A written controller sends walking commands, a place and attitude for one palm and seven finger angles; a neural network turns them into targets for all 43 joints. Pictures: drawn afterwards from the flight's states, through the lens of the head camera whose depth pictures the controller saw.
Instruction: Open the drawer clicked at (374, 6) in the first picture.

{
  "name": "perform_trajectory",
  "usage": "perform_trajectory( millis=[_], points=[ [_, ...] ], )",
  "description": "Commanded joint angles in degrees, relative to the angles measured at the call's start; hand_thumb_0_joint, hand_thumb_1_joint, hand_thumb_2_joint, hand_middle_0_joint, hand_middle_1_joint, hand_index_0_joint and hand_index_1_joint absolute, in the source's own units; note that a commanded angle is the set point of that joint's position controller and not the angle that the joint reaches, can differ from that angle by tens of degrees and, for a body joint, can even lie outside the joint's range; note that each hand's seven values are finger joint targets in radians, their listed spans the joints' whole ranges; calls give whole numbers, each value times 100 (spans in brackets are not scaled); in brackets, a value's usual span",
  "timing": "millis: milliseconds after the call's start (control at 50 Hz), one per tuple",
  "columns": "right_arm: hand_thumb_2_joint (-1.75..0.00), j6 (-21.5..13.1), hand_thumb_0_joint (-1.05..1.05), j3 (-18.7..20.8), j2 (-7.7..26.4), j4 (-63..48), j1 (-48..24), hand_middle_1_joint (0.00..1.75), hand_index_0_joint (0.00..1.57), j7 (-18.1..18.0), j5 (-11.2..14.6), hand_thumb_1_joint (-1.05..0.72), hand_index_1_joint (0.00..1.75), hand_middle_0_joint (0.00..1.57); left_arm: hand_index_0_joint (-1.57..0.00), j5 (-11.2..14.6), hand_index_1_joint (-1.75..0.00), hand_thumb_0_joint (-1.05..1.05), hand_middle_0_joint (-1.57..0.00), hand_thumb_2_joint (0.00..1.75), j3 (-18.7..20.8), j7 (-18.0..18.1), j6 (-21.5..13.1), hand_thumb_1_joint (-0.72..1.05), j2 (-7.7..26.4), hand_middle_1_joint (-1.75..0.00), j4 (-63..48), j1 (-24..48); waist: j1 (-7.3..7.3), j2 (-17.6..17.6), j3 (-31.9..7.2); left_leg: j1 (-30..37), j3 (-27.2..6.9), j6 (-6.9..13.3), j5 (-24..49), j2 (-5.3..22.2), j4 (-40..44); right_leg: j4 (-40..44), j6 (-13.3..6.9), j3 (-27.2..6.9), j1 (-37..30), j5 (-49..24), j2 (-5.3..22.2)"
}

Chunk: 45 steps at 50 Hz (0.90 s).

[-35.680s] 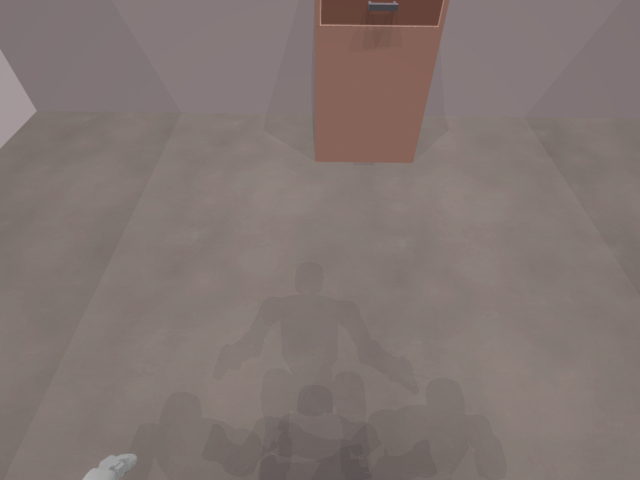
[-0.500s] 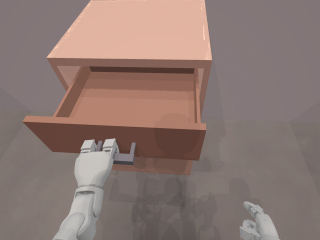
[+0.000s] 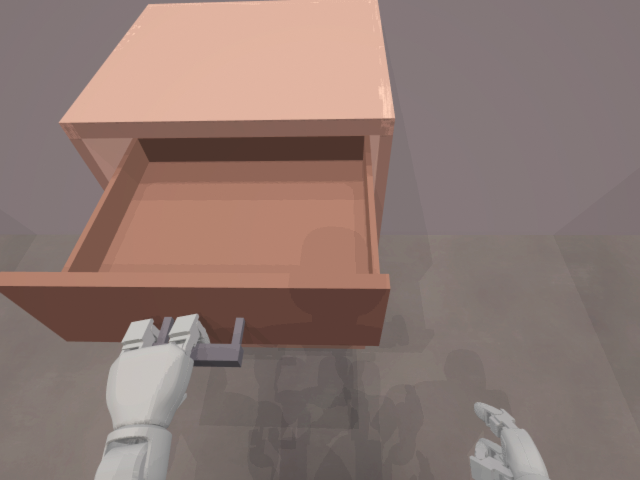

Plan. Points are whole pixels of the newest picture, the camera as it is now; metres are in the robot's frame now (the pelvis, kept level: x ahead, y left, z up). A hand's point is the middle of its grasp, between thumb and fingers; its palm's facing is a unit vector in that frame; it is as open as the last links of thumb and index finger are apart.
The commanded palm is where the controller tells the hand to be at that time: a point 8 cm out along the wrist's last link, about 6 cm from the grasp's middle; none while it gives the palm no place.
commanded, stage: pull the drawer open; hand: left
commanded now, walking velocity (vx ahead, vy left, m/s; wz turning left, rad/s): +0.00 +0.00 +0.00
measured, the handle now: (199, 339) +0.28 +0.18 +0.01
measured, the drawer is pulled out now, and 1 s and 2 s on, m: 0.27 0.30 0.30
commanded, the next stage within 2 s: open the thumb to release the handle in 0.36 s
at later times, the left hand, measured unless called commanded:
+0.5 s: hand (167, 417) +0.19 +0.20 -0.01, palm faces +0.03 -0.11 -0.99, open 5.5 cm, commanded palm +0.17 +0.21 +0.04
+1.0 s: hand (158, 424) +0.18 +0.21 -0.01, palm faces +0.02 -0.09 -1.00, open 12.9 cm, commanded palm +0.16 +0.21 +0.04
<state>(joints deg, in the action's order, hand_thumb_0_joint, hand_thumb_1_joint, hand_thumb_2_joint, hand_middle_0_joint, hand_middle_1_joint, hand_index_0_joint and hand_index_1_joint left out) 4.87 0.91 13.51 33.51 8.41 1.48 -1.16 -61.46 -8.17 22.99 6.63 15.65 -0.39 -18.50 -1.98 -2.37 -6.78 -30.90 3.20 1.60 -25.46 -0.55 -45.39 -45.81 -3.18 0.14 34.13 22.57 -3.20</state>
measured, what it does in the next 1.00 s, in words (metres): stands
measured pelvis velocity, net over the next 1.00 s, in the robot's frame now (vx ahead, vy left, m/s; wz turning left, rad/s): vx -0.02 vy -0.01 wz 0.02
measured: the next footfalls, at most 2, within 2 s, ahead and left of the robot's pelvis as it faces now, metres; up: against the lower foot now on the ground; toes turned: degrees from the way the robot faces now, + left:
none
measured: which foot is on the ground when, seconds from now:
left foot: down 0.00-1.00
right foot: down 0.00-1.00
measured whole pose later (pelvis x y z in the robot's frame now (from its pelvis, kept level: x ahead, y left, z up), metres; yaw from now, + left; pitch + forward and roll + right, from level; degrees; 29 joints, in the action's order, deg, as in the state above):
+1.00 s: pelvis -0.02 -0.01 -0.01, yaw +1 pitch +10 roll +1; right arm 3.9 0.6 13.4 34.4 6.0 -1.1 -1.9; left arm -61.7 -6.9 26.7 5.2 16.9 -0.4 -21.9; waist -3.1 -2.5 -6.4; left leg -32.6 2.3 0.8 -25.3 -0.6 -48.2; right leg -48.9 -4.0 1.1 35.8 22.9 -3.1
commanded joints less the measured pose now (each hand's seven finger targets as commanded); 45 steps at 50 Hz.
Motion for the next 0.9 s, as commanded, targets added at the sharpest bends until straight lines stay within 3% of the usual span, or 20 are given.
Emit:
perform_trajectory(
  millis=[0, 20, 100, 180, 220, 280, 300, 340, 400, 420, 440, 460, 480, 520, 560, 600, 680, 720, 840, 880],
  points=[
    [-90, -335, 0, 185, 485, -1007, -836, 30, 20, 84, 19, -90, 30, 20, -40, -63, -135, 0, -40, 90, -12, 336, -291, 90, 442, -135, -1469, -1105, -247, 301, -1229, 504, -399, -93, 2633, -73, 224, 275, -12, -284, -869, -2408, 19],
    [-90, -363, 0, 174, 470, -1038, -804, 30, 20, 106, -17, -90, 30, 20, -40, -98, -135, 0, -40, 90, -157, 389, -319, 90, 287, -135, -1551, -1295, -254, 309, -1265, 487, -399, -76, 2625, -75, 174, 229, 3, -277, -815, -2397, 29],
    [-90, -400, 0, 197, 484, -1075, -774, 30, 20, 181, -24, -90, 30, 20, -40, -107, -135, 0, -40, 90, -218, 528, -383, 90, 231, -135, -1742, -1780, -209, 429, -1144, 408, -466, -73, 2655, -55, 29, 94, -3, -260, -576, -2352, 5],
    [-90, -396, 0, 199, 476, -1048, -727, 30, 20, 181, -63, -90, 30, 20, -40, -289, -135, 0, -40, 90, -310, 629, -378, 90, 213, -135, -1688, -1380, -139, 435, -1130, 405, -514, -79, 2414, -52, -70, 27, 3, -253, -238, -1997, -9],
    [-90, -416, 0, 141, 451, -1121, -732, 30, 20, 171, -55, -90, 30, 20, -40, -292, -135, 0, -40, 90, -256, 664, -325, 90, 244, -135, -1649, -1553, -222, 445, -1218, 374, -499, -74, 2444, -60, -91, -2, 0, -268, -341, -2082, -1],
    [-90, -389, 0, 149, 437, -1113, -748, 30, 20, 136, -32, -90, 30, 20, -40, -245, -135, 0, -40, 90, -302, 613, -231, 90, 237, -135, -1731, -1300, -161, 478, -1235, 422, -497, -68, 2384, -70, -80, 42, 19, -270, -399, -2143, 6],
    [-90, -377, 0, 120, 445, -1165, -830, 30, 20, 114, -9, -90, 30, 20, -40, -214, -135, 0, -40, 90, -190, 603, -189, 90, 339, -135, -1776, -1415, -223, 364, -1259, 425, -481, -67, 2439, -71, -73, 48, 1, -301, -481, -2233, 3],
    [-90, -372, 0, 94, 403, -1132, -819, 30, 20, 112, -3, -90, 30, 20, -40, -194, -135, 0, -40, 90, -354, 555, -136, 90, 226, -135, -1736, -1286, -161, 379, -1158, 450, -464, -55, 2378, -81, -54, 82, 24, -267, -490, -2270, 28],
    [-90, -364, 0, 51, 412, -1137, -860, 30, 20, 68, 12, -90, 30, 20, -40, -186, -135, 0, -40, 90, -165, 508, -110, 90, 405, -135, -1652, -1236, -189, 490, -1087, 384, -461, -51, 2323, -80, -26, 122, 28, -299, -555, -2297, 16],
    [-90, -384, 0, 33, 390, -1157, -842, 30, 20, 68, -17, -90, 30, 20, -40, -188, -135, 0, -40, 90, -289, 496, -128, 90, 283, -135, -1697, -1280, -202, 483, -1082, 393, -442, -37, 2340, -98, -37, 122, 45, -313, -578, -2379, 42],
    [-90, -302, 0, 25, 501, -911, -836, 30, 20, -98, 21, -90, 30, 20, -40, -265, -135, 0, -40, 90, 951, 616, -187, 90, 1441, -135, -1266, -260, -118, 638, -927, 200, -424, -78, 1862, -117, 16, 161, 41, -369, -526, -2264, 30],
    [-90, -334, 0, -22, 427, -986, -921, 30, 20, -163, -79, -90, 30, 20, -40, -377, -134, 0, -40, 87, 652, 656, -181, 83, 1018, -134, -1167, -380, -260, 420, -915, 165, -390, -88, 1646, -195, 54, 158, 44, -399, -568, -2117, 31],
    [-90, -346, 0, -17, 401, -971, -889, 30, 20, -161, -65, -90, 30, 20, -39, -379, -134, 0, -39, 84, 506, 670, -163, 76, 896, -134, -1048, -311, -160, 494, -837, 186, -405, -78, 1585, -194, 55, 208, 38, -398, -492, -2054, 41],
    [-90, -382, 0, 24, 396, -994, -859, 30, 20, -163, -52, -90, 30, 20, -38, -280, -132, 0, -38, 78, 396, 666, -152, 62, 724, -132, -1224, -454, -243, 185, -1167, 446, -378, -86, 1911, -174, 70, 219, 17, -365, -657, -2263, 52],
    [-90, -379, 0, 67, 419, -959, -882, 30, 20, -183, -10, -90, 30, 20, -37, -113, -130, 0, -37, 72, 496, 651, -89, 48, 814, -130, -1263, -623, -266, 78, -1295, 517, -348, -89, 2073, -183, 89, 261, 38, -399, -858, -2524, 53],
    [-90, -357, 0, 72, 438, -972, -944, 30, 20, -194, 15, -90, 30, 20, -36, 14, -129, 0, -36, 66, 493, 583, -27, 34, 816, -129, -1321, -724, -227, 310, -1307, 477, -364, -83, 2097, -174, 124, 317, 55, -398, -1001, -2699, 83],
    [-90, -347, 0, 72, 471, -886, -972, 30, 20, -217, -41, -90, 30, 20, -34, -38, -126, 0, -34, 54, 314, 498, -127, 6, 732, -126, -1246, -415, -115, 530, -892, 304, -371, -42, 1727, -177, 203, 436, 91, -396, -799, -2342, 117],
    [-90, -364, 0, 59, 463, -916, -988, 30, 20, -237, -50, -90, 30, 20, -33, -92, -124, 0, -33, 48, 489, 521, -200, -8, 883, -124, -1196, -590, -224, 440, -946, 261, -342, -44, 1626, -195, 225, 441, 70, -451, -854, -2219, 118],
    [-90, -369, 0, 141, 474, -863, -965, 30, 20, -255, -57, -90, 30, 20, -30, -130, -120, 0, -30, 30, 469, 588, -266, -50, 838, -120, -1174, -283, -205, 158, -1074, 328, -337, -53, 1402, -199, 246, 490, 29, -447, -741, -1720, 111],
    [-90, -372, 0, 141, 485, -851, -971, 30, 20, -254, -46, -90, 30, 20, -30, -97, -120, 0, -30, 30, 414, 595, -253, -50, 780, -120, -1100, -348, -186, 273, -1026, 267, -350, -58, 1355, -200, 258, 496, 42, -408, -723, -1680, 108]
  ],
)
